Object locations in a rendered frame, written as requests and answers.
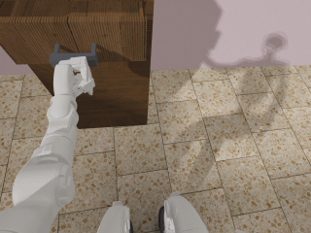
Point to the handle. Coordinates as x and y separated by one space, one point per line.
56 56

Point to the cabinet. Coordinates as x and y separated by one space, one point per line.
121 93

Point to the left robot hand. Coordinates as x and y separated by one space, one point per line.
66 83

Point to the right robot shin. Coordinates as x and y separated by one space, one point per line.
169 227

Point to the left robot forearm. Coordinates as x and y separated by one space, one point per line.
61 136

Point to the robot left upper arm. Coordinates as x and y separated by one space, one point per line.
40 192

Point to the drawer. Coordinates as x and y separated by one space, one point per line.
118 28

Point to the left robot thigh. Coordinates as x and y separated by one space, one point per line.
115 220

